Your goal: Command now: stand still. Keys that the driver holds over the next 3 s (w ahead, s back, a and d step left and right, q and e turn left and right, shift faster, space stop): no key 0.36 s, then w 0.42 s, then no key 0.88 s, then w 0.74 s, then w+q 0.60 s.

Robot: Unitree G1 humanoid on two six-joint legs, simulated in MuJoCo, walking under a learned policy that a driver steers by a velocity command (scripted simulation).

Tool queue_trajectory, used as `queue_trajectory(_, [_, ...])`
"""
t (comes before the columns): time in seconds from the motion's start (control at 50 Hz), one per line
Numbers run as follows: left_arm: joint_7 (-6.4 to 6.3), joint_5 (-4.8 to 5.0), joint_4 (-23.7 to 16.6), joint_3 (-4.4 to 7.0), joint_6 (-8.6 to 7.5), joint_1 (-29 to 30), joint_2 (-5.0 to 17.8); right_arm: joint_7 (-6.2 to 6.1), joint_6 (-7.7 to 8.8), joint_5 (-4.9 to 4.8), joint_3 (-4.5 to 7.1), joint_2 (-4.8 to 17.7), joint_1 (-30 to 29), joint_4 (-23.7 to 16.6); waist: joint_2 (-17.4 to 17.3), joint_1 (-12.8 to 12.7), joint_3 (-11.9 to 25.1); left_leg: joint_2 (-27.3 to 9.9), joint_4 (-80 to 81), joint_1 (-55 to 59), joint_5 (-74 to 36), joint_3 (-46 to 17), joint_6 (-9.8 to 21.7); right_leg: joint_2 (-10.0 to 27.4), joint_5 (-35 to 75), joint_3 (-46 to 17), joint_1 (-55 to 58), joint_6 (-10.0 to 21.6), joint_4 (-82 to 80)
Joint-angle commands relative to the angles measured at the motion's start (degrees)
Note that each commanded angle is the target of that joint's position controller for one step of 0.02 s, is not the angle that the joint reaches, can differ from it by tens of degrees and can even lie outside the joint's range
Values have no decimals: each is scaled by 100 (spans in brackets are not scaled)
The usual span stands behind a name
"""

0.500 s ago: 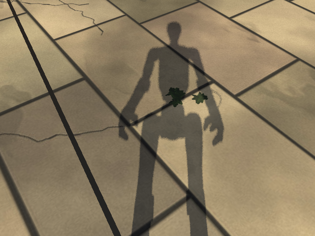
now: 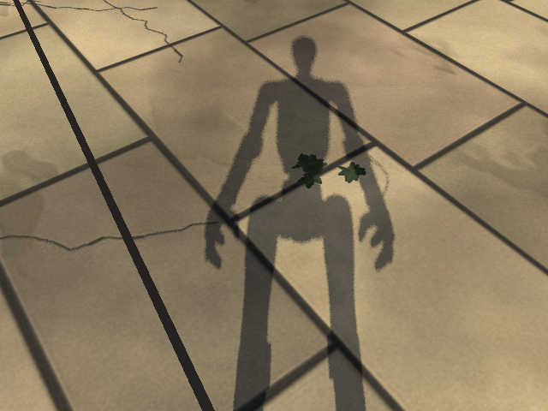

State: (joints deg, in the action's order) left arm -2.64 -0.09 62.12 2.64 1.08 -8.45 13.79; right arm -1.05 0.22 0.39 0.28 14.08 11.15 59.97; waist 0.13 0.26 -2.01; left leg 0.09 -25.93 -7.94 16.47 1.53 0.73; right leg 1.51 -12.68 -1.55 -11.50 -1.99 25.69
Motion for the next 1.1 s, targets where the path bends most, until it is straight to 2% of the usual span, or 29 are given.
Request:
queue_trajectory(0.02, [-20,0,-73,89,-41,-29,642,-28,44,0,103,642,145,-144,-51,-13,115,-264,561,-427,-951,-253,70,82,1033,-57,341,162,-235])
queue_trajectory(0.36, [-38,7,271,2,-48,-252,526,-57,47,-10,69,491,585,-26,-31,-25,2,-212,598,-485,-777,-242,88,65,839,-2,198,131,-268])
queue_trajectory(0.38, [-40,7,325,-16,-43,-354,456,-68,37,-14,68,466,694,25,-79,-25,124,-180,665,-436,-176,-230,115,-24,340,107,230,133,-219])
queue_trajectory(0.4, [-47,33,337,-14,-38,-371,444,-91,15,-51,109,565,735,32,-185,0,40,-186,763,-495,840,-322,213,-191,-425,294,58,151,8])
queue_trajectory(0.42, [-49,55,301,-2,-54,-336,453,-116,-3,-95,177,754,736,-7,-406,36,-133,-354,941,-606,1922,-622,396,-358,-1207,495,-290,176,374])
queue_trajectory(0.46, [6,42,82,-25,-190,-39,356,-132,38,-160,312,1097,1011,-32,-995,208,-519,-1352,1636,-626,3307,-1968,963,-306,-1375,590,-1195,256,1487])
queue_trajectory(0.48, [63,71,-11,-34,-285,65,315,-141,93,-169,366,1179,1073,-41,-1103,232,-718,-1825,1895,-716,3313,-2558,1254,-47,-1263,379,-1507,352,2035])
queue_trajectory(0.5, [120,118,-77,-13,-364,143,348,-136,162,-124,365,1083,1052,-74,-1046,218,-855,-2048,1969,-549,2982,-2800,1387,147,-1503,193,-1952,435,2482])
queue_trajectory(0.52, [170,165,-130,2,-432,157,373,-121,219,-117,358,982,996,-127,-933,169,-873,-2101,1923,-276,2611,-2776,1375,306,-1733,66,-2290,519,2604])
queue_trajectory(0.54, [210,196,-167,8,-499,132,381,-107,256,-166,361,927,882,-202,-799,95,-824,-2010,1833,-100,2219,-2526,1242,412,-1737,8,-2314,594,2288])
queue_trajectory(0.58, [252,203,-94,34,-601,-91,338,-82,265,-255,385,956,602,-322,-639,-112,-570,-1493,1539,-388,1476,-1620,907,232,-1192,343,-1246,621,1036])
queue_trajectory(0.62, [264,158,367,117,-594,-1091,311,-43,216,-257,385,962,559,-366,-492,-473,-209,-960,828,-1322,1135,-938,756,-341,-28,872,662,430,291])
queue_trajectory(0.64, [260,144,508,173,-568,-1609,403,-25,243,-223,324,788,474,-419,-160,-684,-83,-689,0,-1743,604,-596,596,-178,-121,503,1318,464,82])
queue_trajectory(0.66, [204,126,544,278,-568,-2292,879,26,284,-98,191,332,368,-549,1244,-870,220,-153,-2202,-2477,703,128,182,1112,-782,-1404,1905,862,-733])
queue_trajectory(0.68, [290,63,559,299,-656,-2673,1292,-4,389,-197,186,173,354,-783,1955,-826,388,368,-3654,-3529,1654,-193,131,2097,-1889,-3861,2162,1710,-1672])
queue_trajectory(0.7, [313,36,433,185,-766,-2104,1022,6,487,-349,234,420,225,-834,1096,-557,-100,-78,-4510,-4068,1395,-697,270,2247,-2421,-3926,1799,1811,-1708])
queue_trajectory(0.72, [334,55,251,95,-831,-1639,704,58,564,-389,253,523,129,-853,710,-404,-410,-345,-4649,-4329,706,-768,420,2002,-2282,-3212,1571,1592,-1686])
queue_trajectory(0.74, [374,52,122,34,-850,-1307,597,73,605,-321,285,562,170,-790,486,-257,-462,-545,-4480,-4230,159,-642,455,1719,-1616,-2516,1381,1384,-1727])
queue_trajectory(0.78, [386,21,43,-56,-805,-1204,367,113,602,-195,380,680,99,-768,466,-152,-429,-757,-3840,-3777,-495,-503,396,1266,-95,-1423,1141,1084,-1767])
queue_trajectory(0.8, [352,-11,62,-82,-768,-1331,338,141,566,-182,386,602,108,-745,530,-138,-402,-718,-3649,-3567,-608,-350,305,1125,1004,-1025,1072,1047,-1717])
queue_trajectory(0.84, [250,-55,75,-83,-696,-1485,483,156,489,-140,352,393,-89,-829,424,-107,-351,-593,-3197,-3365,-772,-92,91,987,2972,-443,961,1078,-1561])
queue_trajectory(0.9, [121,-74,-10,-94,-590,-1429,628,151,448,-137,217,77,-917,-1145,423,-226,-347,-293,-1567,-2545,-1404,240,-32,651,3795,195,414,950,-1476])
queue_trajectory(0.92, [99,-63,28,-80,-567,-1586,695,163,429,-141,207,83,-1105,-1201,502,-301,-270,-176,-1261,-2298,-1580,322,-42,652,3851,228,432,941,-1420])
queue_trajectory(0.98, [78,20,87,-44,-523,-1628,724,208,382,-156,228,254,-1173,-1257,648,-200,-130,-97,-775,-1904,-1797,141,131,901,4055,123,748,963,-1131])
queue_trajectory(1.02, [62,43,38,-4,-488,-1364,731,222,404,-96,330,538,-705,-1127,680,130,140,-6,-565,-1496,-1666,27,354,1023,4517,24,1130,867,-611])
queue_trajectory(1.04, [60,52,-2,6,-455,-1215,717,218,433,-58,409,675,-226,-948,580,394,389,122,-222,-960,-1943,106,485,908,4739,67,1248,767,-65])
queue_trajectory(1.06, [91,17,5,3,-438,-1352,693,199,456,-11,489,865,176,-803,311,552,701,-1,80,-162,-3080,21,597,611,4330,176,1108,577,699])
queue_trajectory(1.08, [123,-149,-55,-59,-461,-1697,496,174,441,102,534,1175,647,-708,-370,449,1438,-956,-558,1506,-5518,-914,954,218,2129,267,-24,377,1983])
queue_trajectory(1.1, [166,-79,129,-240,-458,-2524,-160,182,389,156,426,994,721,-637,-1567,103,2404,-2357,-328,2559,-6386,-2593,2122,-489,-2323,132,-1025,56,3803])
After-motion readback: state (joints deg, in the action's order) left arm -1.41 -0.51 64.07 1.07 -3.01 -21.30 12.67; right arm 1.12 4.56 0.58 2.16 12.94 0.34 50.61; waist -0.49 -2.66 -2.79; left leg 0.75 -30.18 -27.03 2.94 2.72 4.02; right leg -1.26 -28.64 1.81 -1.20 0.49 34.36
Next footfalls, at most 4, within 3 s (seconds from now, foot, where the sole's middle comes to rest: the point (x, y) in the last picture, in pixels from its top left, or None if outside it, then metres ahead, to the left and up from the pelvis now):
1.06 left None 0.39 0.06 -0.78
1.36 right None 0.33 -0.17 -0.78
2.40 right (340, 307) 0.80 -0.16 -0.78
2.96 left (241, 232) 1.07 0.13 -0.78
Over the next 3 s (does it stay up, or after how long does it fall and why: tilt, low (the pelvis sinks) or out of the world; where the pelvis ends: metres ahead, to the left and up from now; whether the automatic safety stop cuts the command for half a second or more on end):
stays up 0.95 0.01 -0.03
